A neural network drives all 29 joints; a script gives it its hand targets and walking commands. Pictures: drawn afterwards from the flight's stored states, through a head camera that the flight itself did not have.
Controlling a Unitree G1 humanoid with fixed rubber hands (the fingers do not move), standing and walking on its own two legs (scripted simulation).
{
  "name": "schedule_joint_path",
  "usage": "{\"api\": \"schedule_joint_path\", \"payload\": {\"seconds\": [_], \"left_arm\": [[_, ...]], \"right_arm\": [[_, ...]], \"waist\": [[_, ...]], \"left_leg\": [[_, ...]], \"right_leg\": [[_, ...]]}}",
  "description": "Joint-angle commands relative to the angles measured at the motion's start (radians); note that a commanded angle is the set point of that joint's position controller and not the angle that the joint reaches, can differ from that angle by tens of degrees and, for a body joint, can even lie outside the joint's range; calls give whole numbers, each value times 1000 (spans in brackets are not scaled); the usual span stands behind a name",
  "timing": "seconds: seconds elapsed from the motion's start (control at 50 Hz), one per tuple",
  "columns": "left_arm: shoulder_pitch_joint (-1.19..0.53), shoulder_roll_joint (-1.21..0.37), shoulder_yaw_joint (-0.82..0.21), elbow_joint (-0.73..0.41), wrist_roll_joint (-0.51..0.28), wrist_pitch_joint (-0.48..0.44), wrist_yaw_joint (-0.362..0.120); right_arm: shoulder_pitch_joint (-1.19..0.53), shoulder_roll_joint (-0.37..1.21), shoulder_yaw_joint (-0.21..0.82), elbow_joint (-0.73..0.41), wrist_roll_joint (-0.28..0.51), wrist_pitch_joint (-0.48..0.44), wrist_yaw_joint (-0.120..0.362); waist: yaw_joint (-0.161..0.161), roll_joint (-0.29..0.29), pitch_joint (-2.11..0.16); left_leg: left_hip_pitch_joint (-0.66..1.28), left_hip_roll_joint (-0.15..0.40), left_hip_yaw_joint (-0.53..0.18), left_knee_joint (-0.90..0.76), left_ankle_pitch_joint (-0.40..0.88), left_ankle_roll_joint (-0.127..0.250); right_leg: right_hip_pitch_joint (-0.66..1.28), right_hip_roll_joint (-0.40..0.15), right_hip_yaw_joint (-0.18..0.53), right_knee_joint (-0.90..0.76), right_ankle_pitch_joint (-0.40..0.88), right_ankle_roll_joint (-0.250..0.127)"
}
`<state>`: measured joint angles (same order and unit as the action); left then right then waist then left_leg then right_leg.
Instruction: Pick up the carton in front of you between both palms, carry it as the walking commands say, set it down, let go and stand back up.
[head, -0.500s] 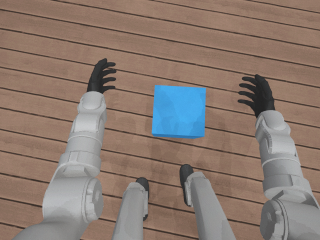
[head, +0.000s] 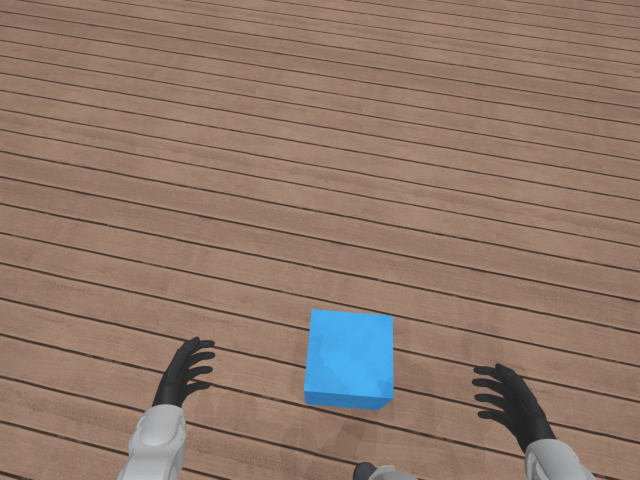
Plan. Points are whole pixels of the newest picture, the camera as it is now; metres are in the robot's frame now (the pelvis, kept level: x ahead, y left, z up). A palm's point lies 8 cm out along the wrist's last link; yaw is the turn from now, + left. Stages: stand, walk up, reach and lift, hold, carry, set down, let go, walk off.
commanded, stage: let go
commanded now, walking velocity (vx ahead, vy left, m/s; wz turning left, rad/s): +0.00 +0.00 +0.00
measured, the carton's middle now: (346, 362) +0.39 -0.07 -0.64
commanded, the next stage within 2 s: stand in 0.66 s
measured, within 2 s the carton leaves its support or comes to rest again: neither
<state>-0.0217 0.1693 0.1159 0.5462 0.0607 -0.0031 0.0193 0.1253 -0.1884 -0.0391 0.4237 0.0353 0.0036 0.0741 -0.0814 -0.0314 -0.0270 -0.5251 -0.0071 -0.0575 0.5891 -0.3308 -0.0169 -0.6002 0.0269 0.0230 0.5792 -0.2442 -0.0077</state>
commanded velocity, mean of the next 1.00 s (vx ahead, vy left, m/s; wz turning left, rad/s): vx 0.00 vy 0.00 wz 0.00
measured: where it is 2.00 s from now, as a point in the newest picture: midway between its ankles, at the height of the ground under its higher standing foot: outside the picture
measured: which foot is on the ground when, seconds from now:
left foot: down 0.00-1.00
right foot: down 0.00-1.00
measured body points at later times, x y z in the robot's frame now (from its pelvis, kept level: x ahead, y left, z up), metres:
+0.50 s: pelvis +0.00 +0.03 +0.01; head +0.02 +0.02 +0.46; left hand +0.18 +0.26 -0.06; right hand +0.18 -0.21 -0.06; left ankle -0.04 +0.13 -0.73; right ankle +0.01 -0.11 -0.73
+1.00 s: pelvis +0.01 +0.00 +0.01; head +0.02 -0.01 +0.46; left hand +0.14 +0.30 -0.07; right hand +0.15 -0.28 -0.09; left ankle -0.04 +0.13 -0.73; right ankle +0.01 -0.11 -0.73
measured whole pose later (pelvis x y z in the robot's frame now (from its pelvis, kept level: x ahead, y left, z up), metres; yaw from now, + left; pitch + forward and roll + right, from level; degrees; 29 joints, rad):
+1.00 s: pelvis +0.01 +0.00 +0.01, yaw +1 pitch +0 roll +0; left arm 0.19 0.33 0.05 0.74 0.04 0.01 0.01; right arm 0.22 -0.34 -0.04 0.69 -0.04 0.02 -0.02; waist 0.00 0.05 0.01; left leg -0.16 0.00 -0.07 0.51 -0.35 -0.01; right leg -0.24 0.02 0.01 0.52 -0.28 -0.01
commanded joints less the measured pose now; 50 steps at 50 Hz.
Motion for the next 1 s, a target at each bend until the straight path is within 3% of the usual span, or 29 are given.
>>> {"api": "schedule_joint_path", "payload": {"seconds": [0.0, 0.14, 0.32, 0.42, 0.44, 0.46, 0.58, 0.64, 0.66, 0.74, 0.88, 0.98], "left_arm": [[51, 90, 5, -113, -11, -24, -12], [183, 95, -35, -154, -38, 10, -49], [190, 111, -66, -218, -63, 84, -84], [183, 115, -61, -225, -54, 110, -85], [226, 110, -62, -159, -64, 85, -65], [227, 111, -59, -171, -61, 82, -55], [202, 130, -62, -184, -62, 88, -44], [211, 132, -59, -178, -60, 96, -47], [217, 255, -17, -37, -9, 69, -14], [192, 252, -26, 15, -7, 27, 1], [172, 272, -29, 94, -14, 0, -6], [176, 299, -33, 145, -20, -4, 0]], "right_arm": [[40, -98, -16, -106, 4, -19, -5], [72, -126, -22, -89, -11, 14, 0], [80, -137, -49, -80, -52, 91, -2], [60, -136, -52, -85, -59, 116, 2], [6, -177, -51, -138, -66, 167, -23], [41, -169, -43, -126, -66, 180, -32], [51, -147, -19, -139, -55, 209, -50], [50, -142, -15, -147, -56, 219, -56], [-5, -242, -49, -11, -60, 138, -91], [35, -222, -39, 66, -78, 42, -92], [43, -261, -34, 157, -81, 1, -91], [60, -285, -30, 210, -76, -7, -99]], "waist": [[34, 50, -268], [75, 91, -90], [64, 46, 64], [68, 60, 94], [83, 47, 30], [83, 63, 39], [78, 67, 49], [80, 55, 53], [105, 121, 71], [82, 39, 32], [82, 25, -27], [84, 22, -33]], "left_leg": [[107, -44, 41, -130, 276, 1], [281, -19, 31, -218, 307, -8], [284, 2, 26, -274, 214, 2], [274, -1, 27, -280, 197, 4], [343, -1, 31, -234, 315, -9], [348, -5, 29, -214, 358, -18], [358, -17, 39, -200, 357, -8], [350, -23, 45, -200, 321, -1], [253, 20, 26, -155, 192, -19], [301, 34, -19, -150, 18, 6], [339, 59, -49, -139, 205, 17], [352, 67, -54, -139, 279, 16]], "right_leg": [[491, 2, 14, -60, 457, 43], [513, 29, -19, -153, 290, 27], [599, 44, -37, -163, 199, 23], [641, 45, -43, -153, 190, 25], [599, 60, -43, -124, 160, 25], [582, 58, -41, -124, 155, 23], [547, 51, -27, -126, 195, 22], [558, 44, -23, -131, 205, 22], [427, -56, 23, -131, 185, 34], [345, -73, 64, -180, -42, 5], [400, -83, 61, -140, 166, -6], [438, -93, 66, -135, 247, -11]]}}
